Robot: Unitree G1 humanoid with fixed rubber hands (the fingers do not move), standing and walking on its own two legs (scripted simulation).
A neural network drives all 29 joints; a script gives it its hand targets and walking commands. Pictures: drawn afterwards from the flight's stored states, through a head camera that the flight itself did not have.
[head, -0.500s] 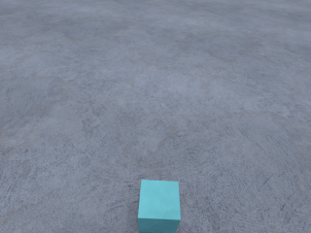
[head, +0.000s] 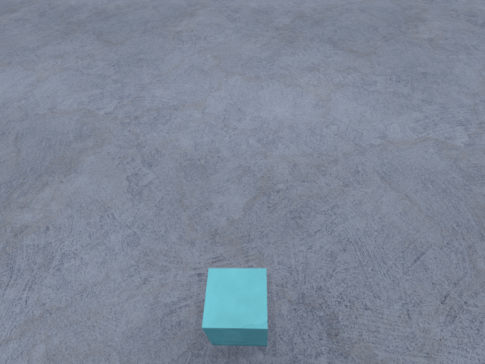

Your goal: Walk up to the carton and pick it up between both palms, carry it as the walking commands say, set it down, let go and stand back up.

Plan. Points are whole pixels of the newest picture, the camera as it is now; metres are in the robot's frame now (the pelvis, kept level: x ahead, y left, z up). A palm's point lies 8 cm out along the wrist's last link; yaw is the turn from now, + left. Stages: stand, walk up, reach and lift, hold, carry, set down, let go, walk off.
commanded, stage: walk up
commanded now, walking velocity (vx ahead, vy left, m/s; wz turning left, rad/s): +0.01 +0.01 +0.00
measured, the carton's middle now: (238, 308) +0.41 +0.05 -0.65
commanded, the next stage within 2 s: none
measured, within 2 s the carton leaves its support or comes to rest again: neither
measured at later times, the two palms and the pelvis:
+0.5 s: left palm out of the picture +0.00 +0.19 -0.12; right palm out of the picture +0.00 -0.27 -0.16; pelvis -0.03 -0.05 -0.01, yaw -1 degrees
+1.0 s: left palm out of the picture -0.02 +0.20 -0.15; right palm out of the picture +0.06 -0.25 -0.15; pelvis +0.01 -0.02 -0.01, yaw -1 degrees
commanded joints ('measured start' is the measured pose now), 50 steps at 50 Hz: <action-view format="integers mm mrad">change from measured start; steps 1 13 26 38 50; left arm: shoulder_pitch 105 75 170 196 131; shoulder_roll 106 48 140 36 13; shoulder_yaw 34 40 29 17 3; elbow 33 8 114 136 109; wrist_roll -19 1 22 -6 13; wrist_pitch -30 44 -54 -37 5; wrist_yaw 28 23 23 48 34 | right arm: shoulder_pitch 130 34 -14 -95 -63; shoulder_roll -81 -124 -111 -54 -65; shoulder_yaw -41 -41 -70 -22 -20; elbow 20 15 -19 -25 -22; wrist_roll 0 10 -22 8 -5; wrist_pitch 5 -20 -23 -5 -35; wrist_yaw -4 -20 40 4 -22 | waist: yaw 16 59 45 56 61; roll -93 367 -13 -87 137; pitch -103 -5 95 -44 100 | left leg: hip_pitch -49 -64 -318 -116 53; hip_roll -32 244 1 -29 124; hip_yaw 2 -238 -51 19 -190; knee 57 -573 314 -79 -412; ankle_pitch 62 -25 166 106 335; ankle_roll -8 239 36 7 99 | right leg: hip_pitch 281 100 166 271 13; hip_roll -225 -12 -319 -204 -76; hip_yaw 189 146 438 106 120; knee -241 252 -357 -149 -85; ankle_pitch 515 -170 -182 550 -45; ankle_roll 252 152 191 105 36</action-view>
